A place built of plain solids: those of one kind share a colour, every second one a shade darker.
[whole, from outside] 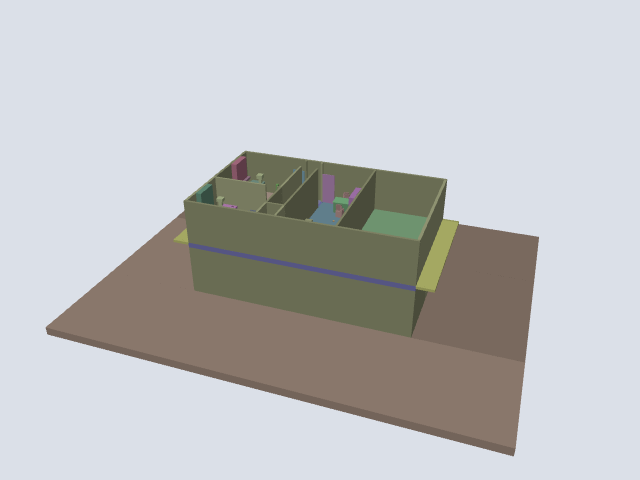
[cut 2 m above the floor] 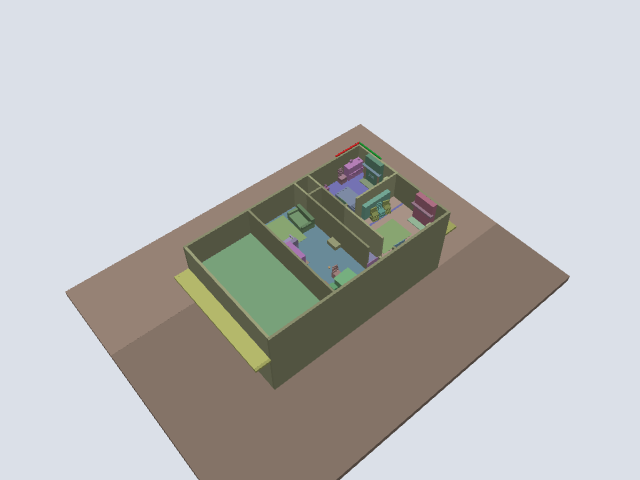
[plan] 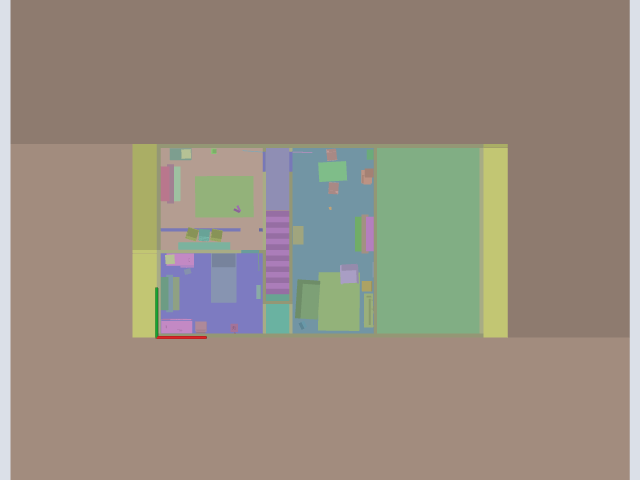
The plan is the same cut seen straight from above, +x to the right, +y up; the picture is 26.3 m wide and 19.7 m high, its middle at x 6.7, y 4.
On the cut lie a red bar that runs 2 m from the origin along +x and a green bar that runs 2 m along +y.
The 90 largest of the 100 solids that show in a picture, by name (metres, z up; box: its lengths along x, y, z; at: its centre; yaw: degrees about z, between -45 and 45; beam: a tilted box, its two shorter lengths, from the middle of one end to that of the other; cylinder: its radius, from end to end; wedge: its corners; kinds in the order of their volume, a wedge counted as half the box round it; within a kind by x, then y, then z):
{
 "under_1": {"box": [6.0, 7.94, 0.5], "at": [-3.0, 3.97, -0.33]},
 "under_2": {"box": [25.41, 6.0, 0.5], "at": [6.71, -3.0, -0.33]},
 "under_3": {"box": [25.41, 6.0, 0.5], "at": [6.71, 10.94, -0.33]},
 "under_4": {"box": [6.0, 7.94, 0.5], "at": [16.41, 3.97, -0.33]},
 "wall_1": {"box": [0.16, 3.3, 2.7], "at": [0.08, 1.81, 4.64]},
 "wall_2": {"box": [0.16, 4.19, 2.7], "at": [0.08, 5.68, 4.64]},
 "wall_3": {"box": [3.47, 0.13, 2.7], "at": [1.74, 3.52, 4.64]},
 "wall_4": {"box": [0.13, 1.21, 2.7], "at": [4.42, 0.77, 4.64]},
 "wall_5": {"box": [0.13, 1.96, 2.7], "at": [4.42, 2.48, 4.64]},
 "wall_6": {"box": [0.13, 3.21, 2.7], "at": [4.42, 5.2, 4.64]},
 "wall_7": {"box": [0.13, 0.15, 2.7], "at": [4.42, 7.7, 4.64]},
 "wall_8": {"box": [1.22, 0.13, 2.7], "at": [4.96, 1.44, 4.64]},
 "wall_9": {"box": [0.13, 1.21, 2.7], "at": [5.5, 0.77, 4.64]},
 "wall_10": {"box": [0.13, 5.3, 2.7], "at": [5.5, 4.15, 4.64]},
 "wall_11": {"box": [0.13, 0.15, 2.7], "at": [5.5, 7.7, 4.64]},
 "wall_12": {"box": [13.41, 0.16, 6.29], "at": [6.71, 0.08, 2.84]},
 "wall_13": {"box": [13.41, 0.16, 6.29], "at": [6.71, 7.86, 2.84]},
 "wall_14": {"box": [0.13, 7.62, 2.7], "at": [8.97, 3.97, 4.64]},
 "wall_15": {"box": [0.16, 3.56, 3.29], "at": [13.33, 1.94, 1.34]},
 "wall_16": {"box": [0.16, 7.62, 2.7], "at": [13.33, 3.97, 4.64]},
 "wall_17": {"box": [0.16, 3.93, 3.29], "at": [13.33, 5.82, 1.34]},
 "stair_1": {"box": [0.96, 3.44, 0.51], "at": [4.96, 3.49, -0.05]},
 "stair_2": {"box": [0.96, 3.21, 0.71], "at": [4.96, 3.61, 0.06]},
 "stair_3": {"box": [0.96, 2.98, 0.92], "at": [4.96, 3.72, 0.16]},
 "stair_4": {"box": [0.96, 2.76, 1.12], "at": [4.96, 3.83, 0.26]},
 "stair_5": {"box": [0.96, 2.53, 1.33], "at": [4.96, 3.95, 0.36]},
 "stair_6": {"box": [0.96, 2.3, 1.53], "at": [4.96, 4.06, 0.47]},
 "stair_7": {"box": [0.96, 2.07, 1.74], "at": [4.96, 4.18, 0.57]},
 "stair_8": {"box": [0.96, 1.85, 1.94], "at": [4.96, 4.29, 0.67]},
 "stair_9": {"box": [0.96, 1.62, 2.15], "at": [4.96, 4.4, 0.78]},
 "stair_10": {"box": [0.96, 1.39, 2.36], "at": [4.96, 4.52, 0.88]},
 "stair_11": {"box": [0.96, 1.16, 2.56], "at": [4.96, 4.63, 0.98]},
 "stair_12": {"box": [0.96, 0.94, 2.77], "at": [4.96, 4.74, 1.08]},
 "stair_13": {"box": [0.96, 0.71, 2.97], "at": [4.96, 4.86, 1.19]},
 "stair_14": {"box": [0.96, 0.48, 3.18], "at": [4.96, 4.97, 1.29]},
 "stair_15": {"box": [0.96, 0.25, 3.38], "at": [4.96, 5.09, 1.39]},
 "upper_floor_shut_1": {"box": [4.21, 7.62, 0.16], "at": [11.14, 3.97, 3.21]},
 "upper_floor_room_over_gate_1": {"box": [3.34, 7.62, 0.16], "at": [7.24, 3.97, 3.21]},
 "upper_floor_set_1": {"box": [4.19, 4.19, 0.16], "at": [2.25, 5.68, 3.21]},
 "upper_floor_next_1": {"box": [1.0, 0.16, 0.16], "at": [-0.5, 0.08, 3.21]},
 "upper_floor_next_2": {"box": [1.0, 3.3, 0.16], "at": [-0.5, 1.81, 3.21]},
 "upper_floor_next_3": {"box": [1.0, 0.13, 0.16], "at": [-0.5, 3.52, 3.21]},
 "upper_floor_next_4": {"box": [1.0, 4.19, 0.16], "at": [-0.5, 5.68, 3.21]},
 "upper_floor_next_5": {"box": [1.0, 0.16, 0.16], "at": [-0.5, 7.86, 3.21]},
 "upper_floor_next_6": {"box": [1.0, 0.16, 0.16], "at": [13.91, 0.08, 3.21]},
 "upper_floor_next_7": {"box": [1.0, 7.62, 0.16], "at": [13.91, 3.97, 3.21]},
 "upper_floor_next_8": {"box": [1.0, 0.16, 0.16], "at": [13.91, 7.86, 3.21]},
 "upper_floor_set_bedroom_1": {"box": [4.19, 3.3, 0.16], "at": [2.25, 1.81, 3.21]},
 "fixture_breast_set_1": {"box": [0.36, 1.42, 2.75], "at": [0.34, 6.3, 4.61]},
 "fixture_breast_room_over_gate_1": {"box": [0.33, 1.43, 2.75], "at": [8.75, 4.25, 4.61]},
 "chest_drawers_1": {"box": [1.28, 0.5, 1.04], "at": [0.82, 0.42, 3.81]},
 "chest_drawers_2": {"box": [1.13, 0.5, 1.0], "at": [0.96, 3.2, 3.79]},
 "fixture_breast_set_bedroom_1": {"box": [0.33, 1.37, 2.75], "at": [0.32, 1.8, 4.61]},
 "wall_band_1": {"box": [3.44, 0.13, 0.31], "at": [1.72, 4.42, 3.13]},
 "wall_band_2": {"box": [0.13, 3.3, 0.31], "at": [4.42, 6.13, 3.13]},
 "wall_band_3": {"box": [0.13, 6.26, 0.31], "at": [5.5, 4.65, 3.13]},
 "wall_band_4": {"box": [13.41, 0.16, 0.31], "at": [6.71, 0.08, 3.13]},
 "floor_stair_hall_1": {"box": [0.96, 1.64, 0.69], "at": [4.96, 0.98, -0.34]},
 "child_bed_1": {"box": [1.06, 2.06, 0.4], "at": [2.75, 2.45, 3.67]},
 "child_bed_2": {"box": [0.96, 0.55, 0.2], "at": [2.75, 3.15, 3.87]},
 "bookcase_1": {"box": [2.14, 0.31, 1.15], "at": [1.95, 3.76, 3.86]},
 "sofa_1": {"box": [0.23, 1.6, 0.39], "at": [5.84, 1.58, 3.93], "yaw": -3.8},
 "sofa_2": {"box": [0.92, 0.17, 0.18], "at": [6.16, 0.84, 3.83], "yaw": -3.8},
 "sofa_3": {"box": [0.93, 1.6, 0.34], "at": [6.2, 1.56, 3.57], "yaw": -3.8},
 "sofa_4": {"box": [0.92, 0.17, 0.18], "at": [6.25, 2.27, 3.83], "yaw": -3.8},
 "rug_1": {"box": [2.4, 1.7, 0.08], "at": [2.77, 5.78, 3.26], "yaw": 0.2},
 "rug_2": {"box": [1.7, 2.4, 0.08], "at": [7.48, 1.47, 3.26], "yaw": -0.6},
 "kitchen_table_1": {"box": [1.06, 0.71, 0.72], "at": [7.22, 6.81, 3.65], "yaw": 3.2},
 "kitchen_table_2": {"box": [1.15, 0.8, 0.028], "at": [7.22, 6.81, 4.03], "yaw": 3.2},
 "upper_floor_landing_1": {"box": [0.96, 2.57, 0.16], "at": [4.96, 6.5, 3.21]},
 "billy_1": {"box": [0.28, 0.42, 2.02], "at": [8.76, 7.5, 4.3]},
 "upper_floor_closet_1": {"box": [0.96, 1.21, 0.16], "at": [4.96, 0.77, 3.21]},
 "armchair_frame_1": {"box": [0.62, 0.26, 0.41], "at": [7.89, 2.88, 3.9], "yaw": 2.7},
 "armchair_frame_2": {"box": [0.63, 0.74, 0.18], "at": [7.91, 2.6, 3.61], "yaw": 2.7},
 "stacking_chair_1": {"box": [0.42, 0.44, 0.67], "at": [8.63, 2.1, 3.62]},
 "trunk_1": {"box": [0.43, 0.76, 0.31], "at": [5.8, 4.2, 3.44]},
 "tv_stand_1": {"box": [0.37, 1.4, 0.046], "at": [8.69, 1.11, 3.65]},
 "tv_stand_2": {"box": [0.09, 1.08, 0.63], "at": [8.74, 1.05, 4.03]},
 "chair_bentwood_1": {"box": [0.41, 0.47, 0.43], "at": [7.26, 6.12, 3.5], "yaw": -3.0},
 "table_lamp_1": {"box": [0.39, 0.38, 0.2], "at": [0.54, 3.2, 4.69], "yaw": 3.8},
 "table_lamp_2": {"box": [0.39, 0.38, 0.26], "at": [1.21, 7.53, 4.49], "yaw": 1.9},
 "fixture_breast_set_shelf_1": {"box": [0.29, 1.6, 0.14], "at": [0.56, 6.3, 4.52]},
 "fixture_hearth_room_over_gate_1": {"box": [0.45, 1.43, 0.1], "at": [8.36, 4.25, 3.29]},
 "fixture_hearth_set_1": {"box": [0.45, 1.42, 0.1], "at": [0.75, 6.3, 3.29]},
 "small_desk_1": {"box": [0.9, 0.5, 0.13], "at": [0.98, 7.52, 3.97]},
 "fixture_hearth_set_bedroom_1": {"box": [0.45, 1.37, 0.1], "at": [0.71, 1.8, 3.29]},
 "leaf_room_over_gate_door_1": {"box": [0.83, 0.035, 2.0], "at": [5.98, 7.6, 4.29], "yaw": -1.0},
 "bin_bag_1": {"box": [0.32, 0.34, 0.3], "at": [3.18, 0.4, 3.44]},
 "fixture_breast_room_over_gate_shelf_1": {"box": [0.29, 1.61, 0.04], "at": [8.54, 4.25, 4.57]},
 "fixture_breast_set_bedroom_shelf_1": {"box": [0.29, 1.55, 0.04], "at": [0.53, 1.8, 4.57]}
}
